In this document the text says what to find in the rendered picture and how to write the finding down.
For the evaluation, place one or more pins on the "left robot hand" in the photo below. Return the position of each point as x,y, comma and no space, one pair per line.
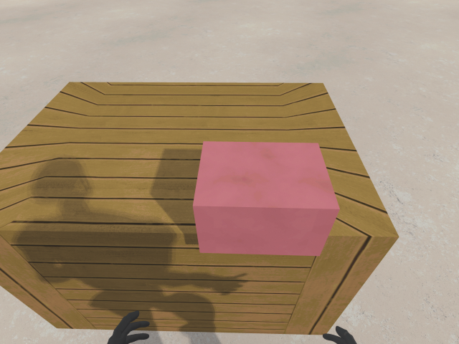
125,326

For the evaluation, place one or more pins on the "pedestal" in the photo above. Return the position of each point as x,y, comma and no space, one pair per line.
97,219

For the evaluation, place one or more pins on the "right robot hand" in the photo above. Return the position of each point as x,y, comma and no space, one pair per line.
345,336

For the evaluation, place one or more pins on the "carton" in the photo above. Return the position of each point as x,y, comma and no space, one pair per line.
263,198

